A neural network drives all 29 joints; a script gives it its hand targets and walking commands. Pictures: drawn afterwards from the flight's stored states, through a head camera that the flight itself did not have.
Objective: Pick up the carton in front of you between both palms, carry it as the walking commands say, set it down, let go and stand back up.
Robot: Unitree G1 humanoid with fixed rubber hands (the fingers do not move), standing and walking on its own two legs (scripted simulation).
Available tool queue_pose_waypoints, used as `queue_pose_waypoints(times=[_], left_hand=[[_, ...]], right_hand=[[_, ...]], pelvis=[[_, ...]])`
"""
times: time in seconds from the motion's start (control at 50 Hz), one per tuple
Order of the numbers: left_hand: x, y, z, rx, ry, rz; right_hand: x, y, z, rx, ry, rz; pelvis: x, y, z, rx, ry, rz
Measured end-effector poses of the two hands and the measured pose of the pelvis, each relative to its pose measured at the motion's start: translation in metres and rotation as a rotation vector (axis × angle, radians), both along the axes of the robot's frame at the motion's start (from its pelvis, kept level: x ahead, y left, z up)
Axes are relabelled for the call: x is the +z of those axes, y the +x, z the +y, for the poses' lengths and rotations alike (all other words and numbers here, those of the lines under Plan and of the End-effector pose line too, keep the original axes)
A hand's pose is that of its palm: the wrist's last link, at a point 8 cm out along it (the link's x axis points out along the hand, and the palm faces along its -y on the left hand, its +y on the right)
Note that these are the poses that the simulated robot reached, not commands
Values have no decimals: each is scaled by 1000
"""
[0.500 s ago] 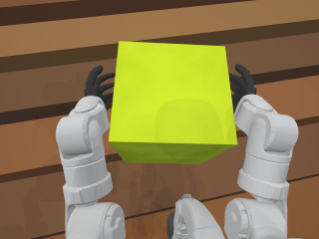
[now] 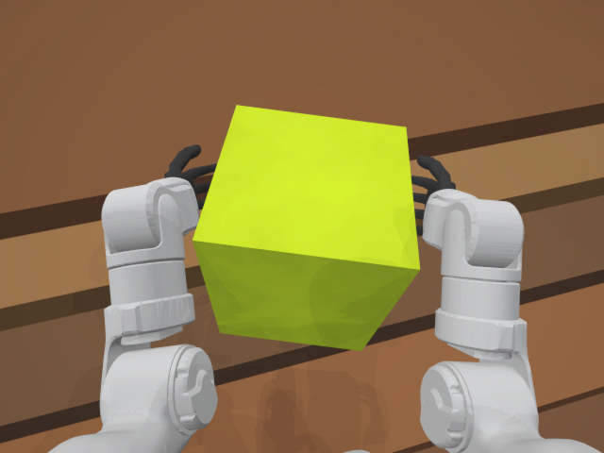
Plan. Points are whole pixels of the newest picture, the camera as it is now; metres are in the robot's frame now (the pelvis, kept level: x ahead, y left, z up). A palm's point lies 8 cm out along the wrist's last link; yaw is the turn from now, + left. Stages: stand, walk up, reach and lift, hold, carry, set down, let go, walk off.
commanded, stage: carry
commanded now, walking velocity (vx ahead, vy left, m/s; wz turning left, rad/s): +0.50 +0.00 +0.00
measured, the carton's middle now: (304, 239) +0.38 -0.04 +0.10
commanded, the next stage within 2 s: none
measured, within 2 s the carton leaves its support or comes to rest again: neither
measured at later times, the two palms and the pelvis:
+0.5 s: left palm (187, 54) +0.67 +0.11 +0.24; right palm (363, 29) +0.72 -0.18 +0.24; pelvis +0.32 -0.08 +0.12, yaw -1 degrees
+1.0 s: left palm out of the picture +1.06 +0.04 +0.39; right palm out of the picture +0.99 -0.26 +0.40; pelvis +0.65 -0.02 +0.25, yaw -2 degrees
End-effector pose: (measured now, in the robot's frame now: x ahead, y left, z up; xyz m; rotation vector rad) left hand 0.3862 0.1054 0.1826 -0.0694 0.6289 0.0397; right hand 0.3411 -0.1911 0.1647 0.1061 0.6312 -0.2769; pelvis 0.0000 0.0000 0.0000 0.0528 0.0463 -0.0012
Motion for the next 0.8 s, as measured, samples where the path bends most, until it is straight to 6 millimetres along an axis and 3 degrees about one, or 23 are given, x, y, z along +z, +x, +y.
queue_pose_waypoints(times=[0.06,0.12,0.2,0.28,0.36,0.4,0.44,0.5,0.58,0.66,0.74,0.8], left_hand=[[14,36,-25,-44,3,32],[30,75,-36,-50,-10,28],[50,133,-35,-16,-47,-28],[60,188,-27,43,-65,-58],[55,240,-16,130,-18,-9],[50,256,-8,185,22,46],[46,268,0,226,44,93],[54,289,7,271,34,103],[82,335,10,293,1,47],[120,392,10,268,22,-42],[159,460,8,202,56,-97],[177,522,-3,110,45,-83]], right_hand=[[18,24,-24,-63,28,31],[39,61,-34,-73,18,31],[70,126,-34,-37,-33,-7],[90,202,-29,17,-46,-38],[81,285,-19,108,-1,8],[70,322,-11,160,35,63],[63,348,-2,192,65,106],[71,381,6,191,108,106],[104,431,11,202,89,24],[138,481,10,201,72,-70],[168,531,5,167,57,-124],[185,566,-6,111,11,-101]], pelvis=[[24,32,6,-20,-26,4],[41,65,3,-32,-49,9],[51,114,-14,-25,-57,21],[55,176,-37,-3,-71,42],[61,245,-64,1,-97,61],[74,268,-73,-9,-114,50],[91,288,-78,-14,-99,44],[117,320,-83,-4,-101,45],[144,367,-85,5,-73,49],[157,424,-76,-5,-54,41],[164,490,-60,-10,-26,34],[174,539,-44,-20,8,62]])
